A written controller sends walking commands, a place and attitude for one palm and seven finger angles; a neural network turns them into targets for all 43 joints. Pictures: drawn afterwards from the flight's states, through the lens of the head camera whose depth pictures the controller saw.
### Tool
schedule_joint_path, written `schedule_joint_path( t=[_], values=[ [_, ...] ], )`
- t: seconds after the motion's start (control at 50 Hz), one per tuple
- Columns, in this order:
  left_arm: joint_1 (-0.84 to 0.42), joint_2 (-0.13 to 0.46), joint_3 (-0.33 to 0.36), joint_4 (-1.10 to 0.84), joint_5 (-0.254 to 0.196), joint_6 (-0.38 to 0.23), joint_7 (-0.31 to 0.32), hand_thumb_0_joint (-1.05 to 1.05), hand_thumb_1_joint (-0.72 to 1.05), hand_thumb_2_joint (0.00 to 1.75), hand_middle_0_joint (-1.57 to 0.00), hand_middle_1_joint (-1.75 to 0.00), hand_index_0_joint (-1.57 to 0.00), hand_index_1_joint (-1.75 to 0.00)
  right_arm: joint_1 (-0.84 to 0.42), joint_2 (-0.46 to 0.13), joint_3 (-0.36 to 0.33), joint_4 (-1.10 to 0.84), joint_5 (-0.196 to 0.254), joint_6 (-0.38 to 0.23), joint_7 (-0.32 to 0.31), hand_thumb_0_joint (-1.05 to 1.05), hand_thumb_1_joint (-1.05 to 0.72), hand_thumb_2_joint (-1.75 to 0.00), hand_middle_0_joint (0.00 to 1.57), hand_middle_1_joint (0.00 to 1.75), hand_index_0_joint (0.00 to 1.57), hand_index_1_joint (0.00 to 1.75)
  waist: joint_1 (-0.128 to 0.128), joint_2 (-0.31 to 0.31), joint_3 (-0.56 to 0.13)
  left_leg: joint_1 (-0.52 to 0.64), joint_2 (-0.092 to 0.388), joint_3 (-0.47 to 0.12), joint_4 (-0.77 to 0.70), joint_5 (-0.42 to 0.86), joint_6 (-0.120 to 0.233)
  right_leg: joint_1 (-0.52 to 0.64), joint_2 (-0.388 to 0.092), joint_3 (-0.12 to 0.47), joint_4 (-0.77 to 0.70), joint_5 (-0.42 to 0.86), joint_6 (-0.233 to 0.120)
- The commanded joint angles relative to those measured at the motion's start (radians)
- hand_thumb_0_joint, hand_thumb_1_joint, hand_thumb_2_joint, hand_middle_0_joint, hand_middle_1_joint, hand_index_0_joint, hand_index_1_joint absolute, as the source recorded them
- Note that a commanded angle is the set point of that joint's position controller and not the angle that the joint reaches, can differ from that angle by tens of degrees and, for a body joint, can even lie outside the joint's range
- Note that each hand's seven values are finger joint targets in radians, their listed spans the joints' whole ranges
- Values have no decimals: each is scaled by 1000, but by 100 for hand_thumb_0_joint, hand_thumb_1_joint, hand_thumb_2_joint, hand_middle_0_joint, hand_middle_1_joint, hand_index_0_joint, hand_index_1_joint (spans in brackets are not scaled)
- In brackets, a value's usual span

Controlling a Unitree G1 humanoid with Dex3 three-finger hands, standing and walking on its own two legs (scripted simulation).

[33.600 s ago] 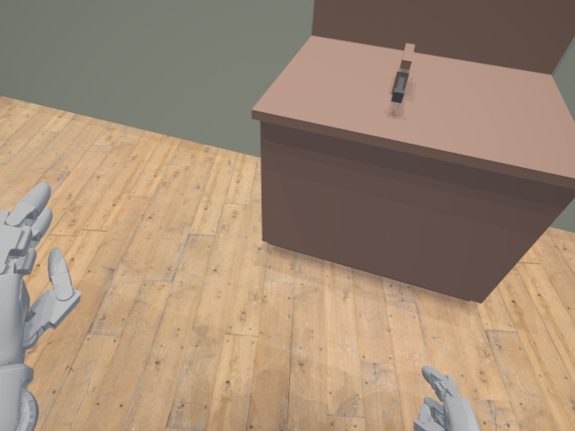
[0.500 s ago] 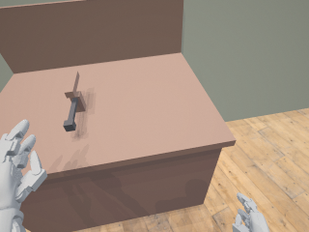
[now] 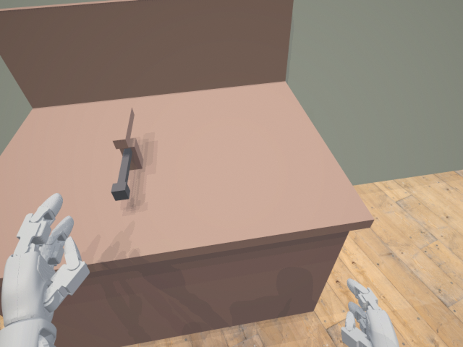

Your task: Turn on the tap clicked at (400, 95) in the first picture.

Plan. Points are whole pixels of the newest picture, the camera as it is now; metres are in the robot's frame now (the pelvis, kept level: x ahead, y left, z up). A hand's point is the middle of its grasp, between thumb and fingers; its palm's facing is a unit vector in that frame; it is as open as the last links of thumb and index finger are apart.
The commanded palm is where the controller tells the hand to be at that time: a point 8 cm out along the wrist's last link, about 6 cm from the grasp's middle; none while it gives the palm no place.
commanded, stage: turn the palm inward beside the body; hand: left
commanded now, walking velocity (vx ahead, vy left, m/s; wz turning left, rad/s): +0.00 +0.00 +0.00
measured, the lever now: (120, 191) +0.39 +0.29 +0.05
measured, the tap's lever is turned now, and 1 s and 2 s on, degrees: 0 0 0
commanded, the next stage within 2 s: reach beside the lever's end, fingers flat in 0.50 s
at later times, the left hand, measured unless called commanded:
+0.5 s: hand (68, 277) +0.16 +0.24 +0.14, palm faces +0.46 -0.88 -0.13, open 7.4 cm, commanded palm +0.11 +0.28 +0.15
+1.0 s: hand (79, 255) +0.20 +0.25 +0.12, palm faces +0.48 -0.86 -0.14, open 7.4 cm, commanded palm +0.16 +0.30 +0.13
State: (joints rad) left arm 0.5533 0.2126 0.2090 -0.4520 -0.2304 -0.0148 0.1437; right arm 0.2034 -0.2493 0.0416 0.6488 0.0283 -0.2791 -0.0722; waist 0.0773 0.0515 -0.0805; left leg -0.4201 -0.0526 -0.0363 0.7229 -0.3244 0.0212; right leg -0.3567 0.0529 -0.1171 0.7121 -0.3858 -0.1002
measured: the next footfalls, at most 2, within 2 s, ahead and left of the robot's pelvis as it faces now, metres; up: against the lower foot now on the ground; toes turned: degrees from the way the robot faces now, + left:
none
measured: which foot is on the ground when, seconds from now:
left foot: down 0.00-1.00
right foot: down 0.00-1.00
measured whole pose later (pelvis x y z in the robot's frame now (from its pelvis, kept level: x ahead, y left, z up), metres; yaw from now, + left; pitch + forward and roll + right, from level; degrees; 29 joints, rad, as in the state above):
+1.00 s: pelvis +0.00 -0.01 +0.00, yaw +0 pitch +1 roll +0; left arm 0.42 0.24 0.28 -0.27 -0.25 -0.03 0.14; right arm 0.19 -0.26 0.04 0.68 0.02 -0.23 -0.08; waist 0.06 0.06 -0.06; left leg -0.42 -0.04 -0.05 0.71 -0.31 0.01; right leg -0.35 0.07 -0.12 0.68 -0.36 -0.11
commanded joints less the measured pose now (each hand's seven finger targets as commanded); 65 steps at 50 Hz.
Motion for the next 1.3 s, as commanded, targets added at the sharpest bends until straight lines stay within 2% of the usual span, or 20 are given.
schedule_joint_path(
  t=[0.0, 0.22, 0.3, 0.36, 0.38, 0.5, 0.58, 0.6, 0.66, 0.68, 0.7, 0.76, 0.78, 0.86, 0.88, 0.94, 1.04, 1.12, 1.24, 1.28],
  values=[
    [-76, 145, 90, -252, 10, -56, 20, 0, 90, 90, -20, -30, -20, -30, -121, -102, -34, -167, 3, -56, -15, 0, -90, -90, 20, 30, 20, 30, -3, -5, -64, 90, 32, -42, -108, 170, 19, -3, -61, 75, -149, 223, 76],
    [-84, 132, 81, -224, 1, -7, 20, 0, 90, 90, -20, -30, -20, -30, -152, -101, -26, -166, 5, -31, -19, 0, -90, -90, 20, 30, 20, 30, -1, -33, -23, 82, 34, -54, -141, 67, 16, -12, -53, 83, -198, 95, 74],
    [-106, 135, 76, -261, 12, -19, 30, 0, 90, 90, -20, -30, -20, -30, -159, -95, -22, -166, 4, -29, -16, 0, -90, -90, 20, 30, 20, 30, -3, 24, -23, 92, 31, -57, -149, 40, 12, -20, -53, 83, -199, 62, 69],
    [-98, 141, 81, -238, 15, -33, 41, 0, 90, 90, -20, -30, -20, -30, -156, -98, -21, -163, 0, -28, -15, 0, -90, -90, 20, 30, 20, 30, -6, -22, 0, 69, 31, -60, -148, -5, 16, -33, -51, 88, -211, 15, 73],
    [-97, 150, 88, -244, 19, -32, 41, 0, 90, 90, -20, -30, -20, -30, -166, -97, -20, -162, 3, -28, -14, 0, -90, -90, 20, 30, 20, 30, -2, 24, 5, 72, 29, -55, -147, -22, 17, -37, -53, 96, -220, -1, 71],
    [-99, 137, 72, -239, 12, -33, 39, 0, 90, 90, -20, -30, -20, -30, -173, -95, -18, -165, 2, -30, -15, 0, -90, -90, 20, 30, 20, 30, -3, -10, 4, 53, 25, -56, -145, -68, 20, -29, -61, 112, -239, -58, 75],
    [-85, 154, 87, -236, 16, -28, 40, 0, 90, 90, -20, -30, -20, -30, -168, -98, -20, -160, 1, -32, -14, 0, -90, -90, 20, 30, 20, 30, -1, 11, 5, 62, 25, -51, -134, -37, 21, -27, -62, 115, -244, -29, 74],
    [-128, 134, 64, -221, 14, -28, 40, 0, 90, 90, -20, -30, -20, -30, -168, -97, -16, -157, 0, -31, -15, 0, -90, -90, 20, 30, 20, 30, -20, -16, 22, 57, 24, -55, -132, -29, 22, -35, -64, 115, -241, -16, 76],
    [-150, 161, 106, -160, 5, -34, 46, 0, 90, 90, -20, -30, -20, -30, -164, -103, -24, -146, -6, -25, -21, 0, -90, -90, 20, 30, 20, 30, -19, -73, 19, 35, 22, -51, -110, -17, 24, -27, -70, 145, -260, -27, 83],
    [-145, 182, 134, -142, 6, -32, 45, 0, 90, 90, -20, -30, -20, -30, -166, -100, -26, -140, -1, -21, -21, 0, -90, -90, 20, 30, 20, 30, -8, -38, 22, 35, 23, -45, -106, -10, 22, -23, -73, 155, -270, -30, 81],
    [-191, 158, 101, -151, 7, -39, 40, 0, 90, 90, -20, -30, -20, -30, -168, -98, -23, -141, -3, -17, -21, 0, -90, -90, 20, 30, 20, 30, -21, -29, 5, 43, 20, -46, -109, -7, 22, -23, -75, 149, -258, -21, 81],
    [-176, 170, 126, -120, 4, -57, 37, 0, 90, 90, -20, -30, -20, -30, -154, -101, -28, -139, -7, -18, -19, 0, -90, -90, 20, 30, 20, 30, -12, -35, -37, 50, 18, -40, -98, 57, 21, 5, -72, 146, -233, 81, 81],
    [-188, 188, 138, -123, 7, -61, 32, 0, 90, 90, -20, -30, -20, -30, -151, -103, -29, -138, -5, -18, -18, 0, -90, -90, 20, 30, 20, 30, -12, 1, -49, 58, 16, -36, -94, 75, 21, 8, -72, 147, -226, 114, 80],
    [-209, 192, 157, -73, -4, -84, 16, 0, 90, 90, -20, -30, -20, -30, -136, -105, -33, -130, -9, -16, -18, 0, -90, -90, 20, 30, 20, 30, -17, -29, -75, 53, 16, -33, -84, 120, 20, 35, -76, 150, -206, 216, 86],
    [-195, 211, 175, -67, -1, -84, 14, 0, 90, 90, -20, -30, -20, -30, -136, -105, -35, -131, -6, -15, -17, 0, -90, -90, 20, 30, 20, 30, -10, 10, -86, 54, 14, -27, -81, 133, 20, 43, -78, 155, -204, 239, 86],
    [-214, 203, 188, -3, -19, -89, 0, 0, 90, 90, -20, -30, -20, -30, -129, -108, -37, -124, -6, -6, -18, 0, -90, -90, 20, 30, 20, 30, -21, -56, -75, 30, 16, -28, -75, 133, 18, 49, -84, 164, -203, 284, 98],
    [-210, 219, 220, 29, -27, -103, -15, 0, 90, 90, -20, -29, -20, -29, -115, -112, -45, -126, -6, 3, -17, 0, -90, -90, 20, 30, 20, 30, -16, -46, -108, 33, 16, -22, -69, 175, 16, 68, -88, 161, -182, 380, 102],
    [-272, 200, 181, 33, -16, -135, -18, 0, 90, 90, -19, -28, -19, -28, -110, -114, -46, -125, -4, -6, -14, 0, -90, -90, 20, 30, 20, 30, -32, 10, -84, 48, 14, -22, -73, 165, 19, 17, -71, 135, -173, 312, 87],
    [-386, 234, 208, 137, -17, -162, -13, 0, 90, 90, -19, -27, -19, -27, -120, -122, -51, -110, -7, -2, -21, 0, -90, -90, 20, 30, 20, 30, -45, -66, -81, -7, 12, -29, -62, 88, 22, -6, -76, 168, -190, 196, 94],
    [-415, 243, 211, 148, -9, -165, -16, 0, 90, 90, -19, -26, -19, -26, -125, -119, -51, -109, -2, 0, -21, 0, -90, -90, 20, 30, 20, 30, -38, -15, -101, -3, 10, -23, -63, 91, 22, 0, -76, 169, -186, 186, 88]
  ],
)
